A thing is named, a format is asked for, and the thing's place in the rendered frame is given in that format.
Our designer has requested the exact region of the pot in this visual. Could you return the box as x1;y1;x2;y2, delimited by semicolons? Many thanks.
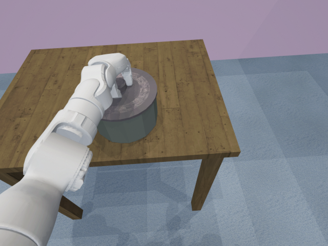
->
97;100;157;143

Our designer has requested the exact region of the lid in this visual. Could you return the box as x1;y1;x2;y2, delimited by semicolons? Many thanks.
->
101;68;157;122

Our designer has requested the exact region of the knob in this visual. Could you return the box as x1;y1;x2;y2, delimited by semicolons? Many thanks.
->
116;78;127;93

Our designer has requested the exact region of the left robot upper arm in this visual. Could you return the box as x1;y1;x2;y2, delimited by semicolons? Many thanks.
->
0;132;93;246

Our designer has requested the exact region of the left robot hand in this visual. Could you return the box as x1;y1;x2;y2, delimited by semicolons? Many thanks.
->
88;53;133;98

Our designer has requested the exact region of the table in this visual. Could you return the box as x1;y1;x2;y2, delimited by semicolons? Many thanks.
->
0;39;241;220

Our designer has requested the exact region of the robot left forearm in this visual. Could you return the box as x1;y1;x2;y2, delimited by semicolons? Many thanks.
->
23;60;117;175

